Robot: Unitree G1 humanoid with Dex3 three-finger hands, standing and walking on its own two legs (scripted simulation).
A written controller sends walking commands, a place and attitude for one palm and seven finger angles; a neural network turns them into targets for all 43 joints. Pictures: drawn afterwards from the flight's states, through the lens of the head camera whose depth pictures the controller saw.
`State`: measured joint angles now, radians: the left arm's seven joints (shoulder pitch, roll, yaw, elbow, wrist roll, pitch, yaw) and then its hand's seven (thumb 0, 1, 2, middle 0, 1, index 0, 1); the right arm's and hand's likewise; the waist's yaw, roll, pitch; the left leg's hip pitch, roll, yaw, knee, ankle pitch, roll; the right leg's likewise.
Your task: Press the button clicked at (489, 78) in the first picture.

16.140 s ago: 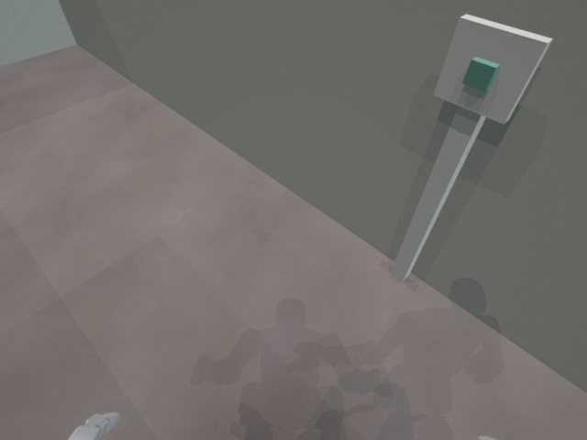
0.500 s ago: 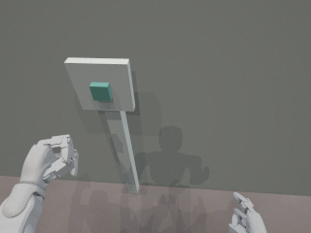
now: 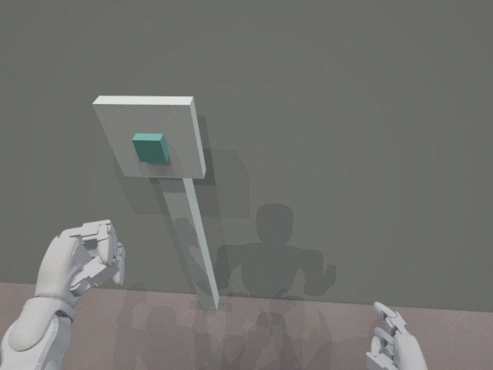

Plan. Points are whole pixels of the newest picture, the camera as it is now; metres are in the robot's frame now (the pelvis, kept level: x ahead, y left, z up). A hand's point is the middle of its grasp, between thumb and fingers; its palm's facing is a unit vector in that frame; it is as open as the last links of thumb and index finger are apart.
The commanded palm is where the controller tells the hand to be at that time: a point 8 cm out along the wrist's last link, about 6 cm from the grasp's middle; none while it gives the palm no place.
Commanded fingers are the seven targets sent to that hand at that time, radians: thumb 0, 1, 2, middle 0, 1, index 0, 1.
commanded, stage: aim a knuckle at the button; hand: left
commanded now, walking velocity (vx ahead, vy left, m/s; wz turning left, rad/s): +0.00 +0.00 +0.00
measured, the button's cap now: (152, 147) +0.48 +0.23 +0.12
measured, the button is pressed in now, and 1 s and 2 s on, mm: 0 0 0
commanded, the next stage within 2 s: none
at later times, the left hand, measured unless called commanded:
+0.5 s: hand (137, 219) +0.32 +0.21 +0.11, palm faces +0.01 -1.00 -0.04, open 3.1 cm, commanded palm +0.29 +0.26 +0.11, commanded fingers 0.00 0.90 0.90 -1.30 -1.50 -1.30 -1.50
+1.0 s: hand (158, 196) +0.38 +0.19 +0.09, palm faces +0.01 -1.00 -0.02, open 3.1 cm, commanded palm +0.36 +0.25 +0.10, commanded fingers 0.00 0.90 0.90 -1.30 -1.50 -1.30 -1.50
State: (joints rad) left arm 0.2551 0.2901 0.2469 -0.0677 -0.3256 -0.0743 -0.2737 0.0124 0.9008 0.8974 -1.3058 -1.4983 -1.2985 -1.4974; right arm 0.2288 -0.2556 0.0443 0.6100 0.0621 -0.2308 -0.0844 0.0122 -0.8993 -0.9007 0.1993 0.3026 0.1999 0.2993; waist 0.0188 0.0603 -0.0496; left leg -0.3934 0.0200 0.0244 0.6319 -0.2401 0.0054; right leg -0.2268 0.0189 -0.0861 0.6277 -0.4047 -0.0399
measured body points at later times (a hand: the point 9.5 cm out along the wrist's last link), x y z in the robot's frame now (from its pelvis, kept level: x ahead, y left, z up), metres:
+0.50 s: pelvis +0.01 +0.01 +0.00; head +0.02 -0.01 +0.45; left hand +0.31 +0.26 +0.11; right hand +0.16 -0.24 -0.09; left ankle +0.06 +0.12 -0.72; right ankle -0.04 -0.09 -0.72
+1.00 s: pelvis +0.01 +0.02 +0.00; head +0.03 +0.01 +0.44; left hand +0.38 +0.25 +0.09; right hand +0.13 -0.24 -0.11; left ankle +0.06 +0.12 -0.72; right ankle -0.04 -0.09 -0.72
